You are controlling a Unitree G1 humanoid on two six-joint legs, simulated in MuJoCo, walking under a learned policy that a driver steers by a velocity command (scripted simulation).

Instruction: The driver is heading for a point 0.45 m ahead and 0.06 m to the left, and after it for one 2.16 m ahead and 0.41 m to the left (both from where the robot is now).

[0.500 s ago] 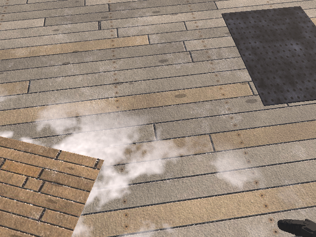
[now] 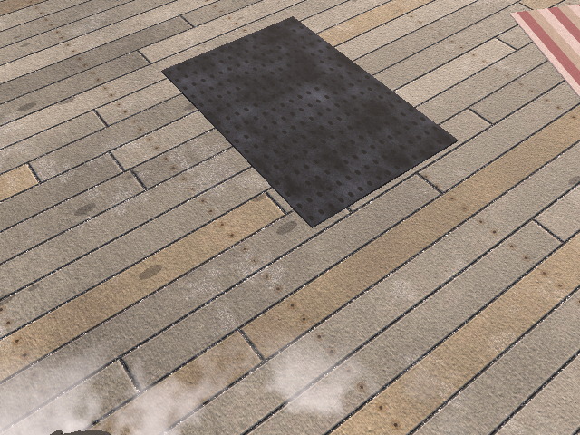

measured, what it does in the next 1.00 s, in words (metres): walks ahead, turning left: right foot, then left foot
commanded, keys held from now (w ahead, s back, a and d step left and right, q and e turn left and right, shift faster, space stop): w+e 0.02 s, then w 0.04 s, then w+q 0.92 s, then w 0.02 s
